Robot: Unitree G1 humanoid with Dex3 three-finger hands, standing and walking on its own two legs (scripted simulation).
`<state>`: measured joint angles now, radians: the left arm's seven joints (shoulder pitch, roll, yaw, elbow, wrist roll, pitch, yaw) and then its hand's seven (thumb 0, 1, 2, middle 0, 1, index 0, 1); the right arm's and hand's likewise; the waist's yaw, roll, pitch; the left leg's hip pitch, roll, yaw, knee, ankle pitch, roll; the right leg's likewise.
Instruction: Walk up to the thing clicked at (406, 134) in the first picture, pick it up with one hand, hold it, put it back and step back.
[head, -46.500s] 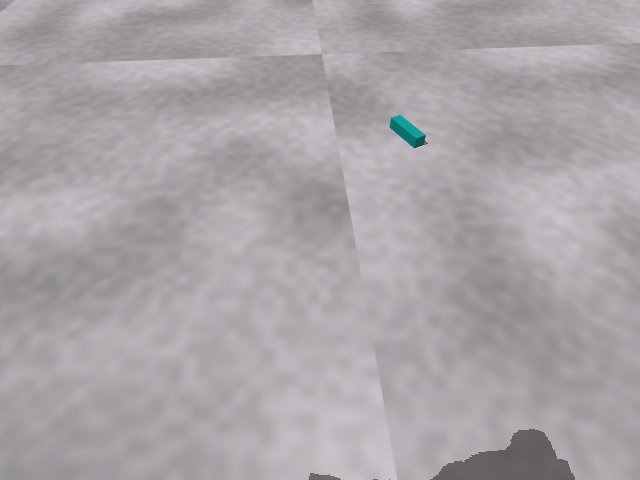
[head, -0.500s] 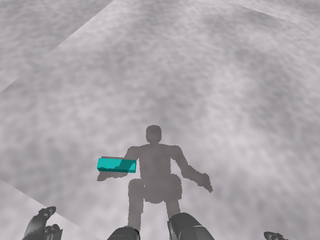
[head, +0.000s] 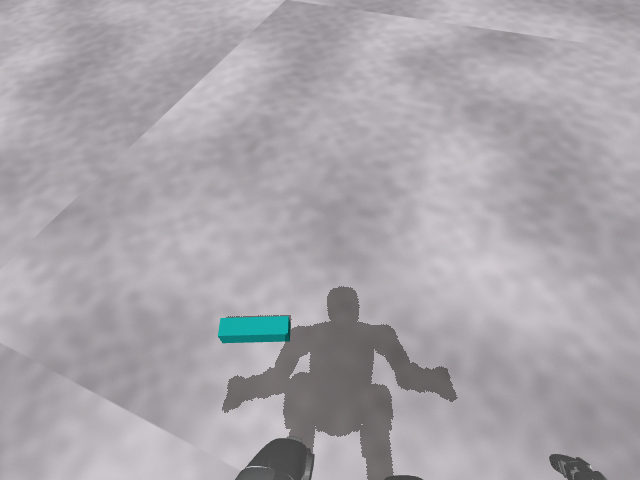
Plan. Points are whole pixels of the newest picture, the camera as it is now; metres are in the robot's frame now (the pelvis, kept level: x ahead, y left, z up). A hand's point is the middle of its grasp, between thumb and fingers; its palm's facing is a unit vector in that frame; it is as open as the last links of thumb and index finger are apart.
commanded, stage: step back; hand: left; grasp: from above
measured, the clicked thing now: (255, 329) +0.62 +0.26 -0.74
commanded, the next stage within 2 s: none
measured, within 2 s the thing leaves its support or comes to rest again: neither
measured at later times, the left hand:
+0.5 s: hand out of the picture -0.06 +0.27 -0.16, palm faces +0.02 -0.93 -0.38, open 7.4 cm
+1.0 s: hand out of the picture -0.22 +0.26 -0.15, palm faces +0.08 -0.92 -0.39, open 7.4 cm
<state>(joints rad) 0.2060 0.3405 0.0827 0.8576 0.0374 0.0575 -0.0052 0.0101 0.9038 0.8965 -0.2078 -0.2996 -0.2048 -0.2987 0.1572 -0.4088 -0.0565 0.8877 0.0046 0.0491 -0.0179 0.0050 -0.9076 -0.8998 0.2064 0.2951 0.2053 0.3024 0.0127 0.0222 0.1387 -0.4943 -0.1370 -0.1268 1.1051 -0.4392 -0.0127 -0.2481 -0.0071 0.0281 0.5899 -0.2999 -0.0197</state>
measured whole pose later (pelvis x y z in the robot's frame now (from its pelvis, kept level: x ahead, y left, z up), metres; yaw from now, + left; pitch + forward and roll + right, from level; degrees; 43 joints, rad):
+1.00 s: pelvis -0.33 -0.02 -0.01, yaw +5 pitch -3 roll +0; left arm 0.10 0.41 0.08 0.80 0.01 0.08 0.02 0.01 0.91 0.90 -0.21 -0.30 -0.20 -0.30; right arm 0.18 -0.36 -0.03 0.89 -0.03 0.04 -0.01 0.01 -0.91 -0.90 0.21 0.30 0.21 0.30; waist 0.00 -0.04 0.19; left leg -0.30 -0.03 -0.03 0.64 -0.29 0.02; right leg -0.50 0.07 0.13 1.11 -0.52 -0.01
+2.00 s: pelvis -0.46 -0.06 +0.00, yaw +7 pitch -3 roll +0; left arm 0.21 0.36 0.05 1.00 0.03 -0.03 -0.01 0.01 0.90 0.90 -0.21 -0.30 -0.21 -0.30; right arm 0.19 -0.40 -0.06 1.01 -0.03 -0.01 0.01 0.01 -0.91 -0.90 0.20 0.29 0.20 0.30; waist 0.03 0.02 0.08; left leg -0.30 0.01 -0.02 0.59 -0.32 0.00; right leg -0.19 -0.04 -0.06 0.57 -0.34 0.00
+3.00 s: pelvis -0.45 -0.05 +0.02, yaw +5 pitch -2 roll +0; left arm 0.11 0.35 0.01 1.14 0.01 -0.01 -0.01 0.01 0.91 0.90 -0.21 -0.30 -0.20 -0.30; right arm 0.10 -0.34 -0.01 1.17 -0.01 -0.01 0.01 0.01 -0.91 -0.90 0.20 0.29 0.20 0.30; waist -0.01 -0.01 0.06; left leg -0.16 0.02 0.03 0.31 -0.12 -0.01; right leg -0.07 -0.02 0.00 0.31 -0.21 0.02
